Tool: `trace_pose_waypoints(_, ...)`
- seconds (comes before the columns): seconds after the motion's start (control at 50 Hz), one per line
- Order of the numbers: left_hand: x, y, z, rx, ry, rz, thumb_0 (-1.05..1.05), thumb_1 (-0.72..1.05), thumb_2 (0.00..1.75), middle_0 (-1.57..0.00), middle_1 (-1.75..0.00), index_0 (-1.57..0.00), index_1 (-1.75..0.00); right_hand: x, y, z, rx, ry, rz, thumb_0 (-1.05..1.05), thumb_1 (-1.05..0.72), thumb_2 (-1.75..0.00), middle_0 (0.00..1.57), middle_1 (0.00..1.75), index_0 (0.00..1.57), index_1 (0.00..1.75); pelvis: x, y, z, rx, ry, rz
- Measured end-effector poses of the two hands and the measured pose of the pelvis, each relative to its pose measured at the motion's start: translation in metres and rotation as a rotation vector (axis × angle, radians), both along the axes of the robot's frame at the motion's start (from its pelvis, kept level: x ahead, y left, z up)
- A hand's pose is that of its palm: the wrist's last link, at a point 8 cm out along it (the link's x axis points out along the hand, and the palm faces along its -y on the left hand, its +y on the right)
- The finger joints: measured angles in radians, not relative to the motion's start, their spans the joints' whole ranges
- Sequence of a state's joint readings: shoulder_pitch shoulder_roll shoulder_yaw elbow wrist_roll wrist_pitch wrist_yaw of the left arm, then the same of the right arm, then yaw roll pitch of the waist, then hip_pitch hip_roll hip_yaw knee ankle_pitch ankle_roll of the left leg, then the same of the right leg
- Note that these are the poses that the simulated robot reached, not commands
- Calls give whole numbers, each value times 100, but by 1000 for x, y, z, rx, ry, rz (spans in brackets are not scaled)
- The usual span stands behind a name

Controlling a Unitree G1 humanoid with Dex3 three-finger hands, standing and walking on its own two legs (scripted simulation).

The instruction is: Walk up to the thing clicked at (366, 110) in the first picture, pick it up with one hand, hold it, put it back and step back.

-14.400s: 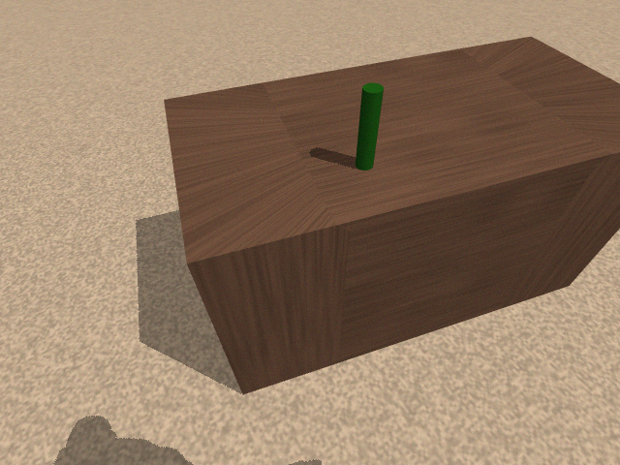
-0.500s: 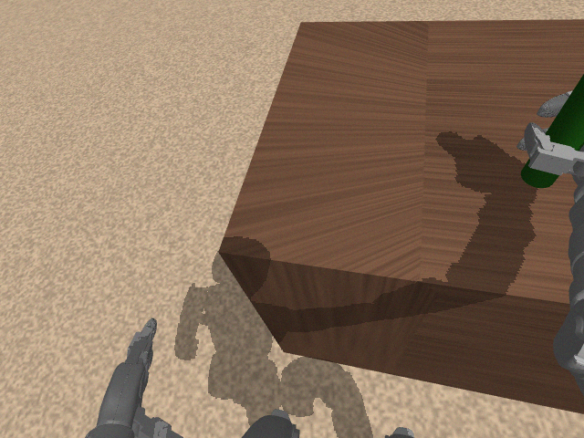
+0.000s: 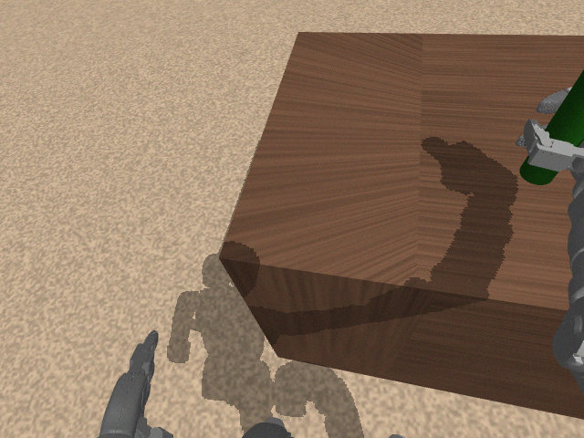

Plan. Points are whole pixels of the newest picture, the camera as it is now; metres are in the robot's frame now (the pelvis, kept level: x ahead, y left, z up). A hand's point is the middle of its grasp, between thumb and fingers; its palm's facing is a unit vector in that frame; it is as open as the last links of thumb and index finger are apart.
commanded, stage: lift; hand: right
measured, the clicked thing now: (574, 119) +0.51 -0.25 +0.14
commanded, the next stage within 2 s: hold in 1.42 s
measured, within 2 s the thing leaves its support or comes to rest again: neither
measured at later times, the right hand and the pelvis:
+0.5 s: hand (565, 129) +0.45 -0.21 +0.18, palm faces +0.19 +0.98 +0.00, open 5.3 cm; pelvis +0.01 +0.00 +0.02, yaw +0 degrees
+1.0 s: hand out of the picture +0.36 -0.19 +0.23, palm faces +0.18 +0.98 +0.00, open 5.3 cm; pelvis -0.01 +0.01 +0.03, yaw -1 degrees
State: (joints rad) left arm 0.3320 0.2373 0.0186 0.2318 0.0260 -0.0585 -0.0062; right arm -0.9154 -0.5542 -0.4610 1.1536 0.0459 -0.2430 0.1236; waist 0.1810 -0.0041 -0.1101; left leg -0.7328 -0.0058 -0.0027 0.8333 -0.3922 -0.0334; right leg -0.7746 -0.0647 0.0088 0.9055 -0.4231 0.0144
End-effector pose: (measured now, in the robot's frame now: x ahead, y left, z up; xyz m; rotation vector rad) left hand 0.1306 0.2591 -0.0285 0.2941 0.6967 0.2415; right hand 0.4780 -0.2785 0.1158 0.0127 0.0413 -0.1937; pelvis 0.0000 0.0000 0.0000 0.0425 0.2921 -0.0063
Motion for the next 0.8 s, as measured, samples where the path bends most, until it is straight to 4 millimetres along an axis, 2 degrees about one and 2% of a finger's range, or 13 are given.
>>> trace_pose_waypoints(0.14,-1,7,3,-2,-9,18,-1,-53,5,-6,-5,-6,-5,-8,7,7,2,13,14,-1,-11,-123,100,120,102,122,1,-1,5,-5,-22,1)
trace_pose_waypoints(0.22,2,12,9,7,-32,20,-1,-53,5,-6,-5,-6,-5,-15,10,19,6,-9,12,-1,-11,-122,101,120,102,122,2,0,9,-9,-43,4)
trace_pose_waypoints(0.34,4,1,3,-44,-26,5,-1,-53,5,-5,-5,-6,-5,-29,16,34,-11,-33,14,-1,-11,-122,101,120,102,121,3,2,14,-13,-73,4)
trace_pose_waypoints(0.42,4,-3,-2,-82,-23,9,-1,-52,5,-5,-5,-6,-5,-43,21,46,-28,-44,15,-1,-11,-122,101,120,102,121,5,2,18,-18,-101,1)
trace_pose_waypoints(0.58,15,2,5,-86,-74,10,-1,-53,5,-5,-5,-5,-5,-72,25,74,-18,-81,3,-1,-11,-122,101,119,103,121,5,3,24,-32,-170,-6)
trace_pose_waypoints(0.8,11,0,7,-105,-80,-7,-1,-53,5,-4,-5,-5,-4,-116,33,89,-29,-84,22,-1,-12,-122,101,118,103,120,-3,6,29,-37,-234,-14)
